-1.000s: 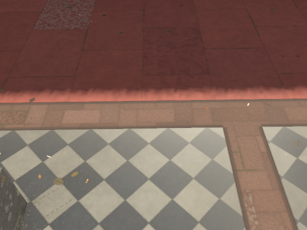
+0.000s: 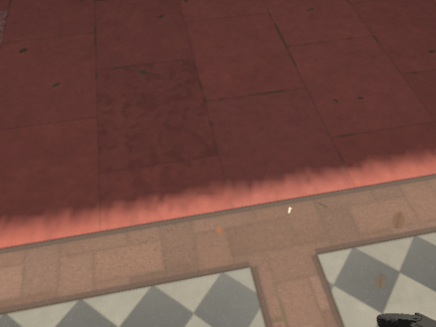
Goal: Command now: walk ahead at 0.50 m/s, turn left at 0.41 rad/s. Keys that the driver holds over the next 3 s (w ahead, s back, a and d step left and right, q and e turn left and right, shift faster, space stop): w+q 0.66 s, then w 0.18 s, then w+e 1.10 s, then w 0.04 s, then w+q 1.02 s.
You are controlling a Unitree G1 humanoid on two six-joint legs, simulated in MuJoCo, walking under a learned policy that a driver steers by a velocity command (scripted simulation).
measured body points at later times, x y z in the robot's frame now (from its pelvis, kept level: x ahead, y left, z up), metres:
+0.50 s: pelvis +0.30 -0.02 +0.01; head +0.32 -0.02 +0.46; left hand +0.43 +0.28 -0.05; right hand +0.43 -0.29 -0.11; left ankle +0.13 +0.07 -0.66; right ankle +0.41 -0.11 -0.72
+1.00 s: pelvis +0.52 +0.11 +0.01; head +0.56 +0.14 +0.46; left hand +0.37 +0.35 -0.13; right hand +0.84 +0.02 -0.05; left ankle +0.56 +0.24 -0.72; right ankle +0.42 -0.10 -0.67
